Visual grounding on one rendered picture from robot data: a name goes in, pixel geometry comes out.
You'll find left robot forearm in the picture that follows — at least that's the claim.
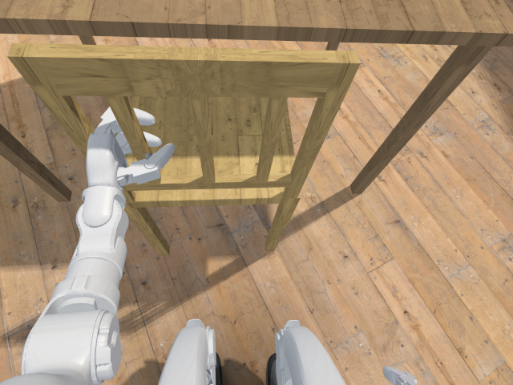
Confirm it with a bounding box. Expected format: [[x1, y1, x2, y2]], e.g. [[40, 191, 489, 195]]
[[21, 185, 129, 375]]

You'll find robot right shin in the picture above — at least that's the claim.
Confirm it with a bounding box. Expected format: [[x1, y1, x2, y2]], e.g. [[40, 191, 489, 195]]
[[276, 320, 301, 385]]

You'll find robot left upper arm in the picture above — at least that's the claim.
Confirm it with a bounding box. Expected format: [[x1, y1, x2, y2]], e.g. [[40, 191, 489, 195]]
[[0, 310, 122, 385]]

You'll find table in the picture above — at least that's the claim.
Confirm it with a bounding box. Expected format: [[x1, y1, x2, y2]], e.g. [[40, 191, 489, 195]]
[[0, 0, 513, 202]]

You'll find robot left hand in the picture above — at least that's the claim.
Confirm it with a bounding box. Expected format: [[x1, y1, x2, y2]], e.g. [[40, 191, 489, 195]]
[[86, 107, 175, 192]]

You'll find robot right thigh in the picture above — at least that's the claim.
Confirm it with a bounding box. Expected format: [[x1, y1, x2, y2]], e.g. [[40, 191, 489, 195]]
[[275, 326, 346, 385]]

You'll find chair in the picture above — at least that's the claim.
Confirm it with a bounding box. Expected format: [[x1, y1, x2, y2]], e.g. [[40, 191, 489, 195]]
[[7, 43, 361, 256]]

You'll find robot right hand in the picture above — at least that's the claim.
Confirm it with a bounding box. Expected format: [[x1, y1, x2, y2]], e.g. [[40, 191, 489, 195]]
[[383, 366, 417, 385]]

